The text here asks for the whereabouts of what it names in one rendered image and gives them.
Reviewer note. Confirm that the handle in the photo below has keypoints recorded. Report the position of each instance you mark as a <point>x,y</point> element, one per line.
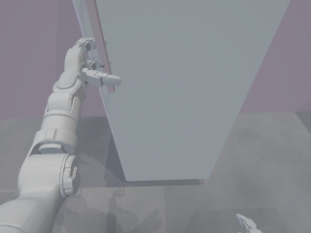
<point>97,31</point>

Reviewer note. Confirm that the left robot hand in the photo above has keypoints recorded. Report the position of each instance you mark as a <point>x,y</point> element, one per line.
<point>75,60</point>

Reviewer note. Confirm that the left robot forearm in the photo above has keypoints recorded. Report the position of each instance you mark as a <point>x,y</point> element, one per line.
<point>58,133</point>

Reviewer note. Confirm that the left robot upper arm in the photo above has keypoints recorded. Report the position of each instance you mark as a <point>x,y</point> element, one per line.
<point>46,180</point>

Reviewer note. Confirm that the right robot hand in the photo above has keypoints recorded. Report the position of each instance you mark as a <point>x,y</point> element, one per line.
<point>247,224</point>

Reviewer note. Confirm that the fridge door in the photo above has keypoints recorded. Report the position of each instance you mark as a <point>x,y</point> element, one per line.
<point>186,67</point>

